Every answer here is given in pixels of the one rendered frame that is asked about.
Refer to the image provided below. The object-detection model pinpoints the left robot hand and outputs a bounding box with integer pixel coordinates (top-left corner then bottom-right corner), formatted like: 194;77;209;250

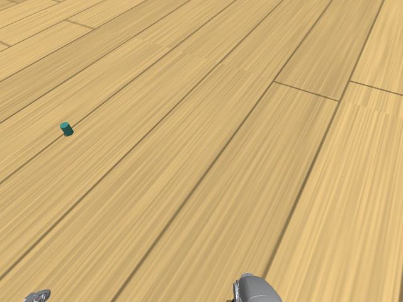
23;289;51;302

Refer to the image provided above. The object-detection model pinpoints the tin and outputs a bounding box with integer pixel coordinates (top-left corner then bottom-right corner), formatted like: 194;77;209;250
60;122;74;136

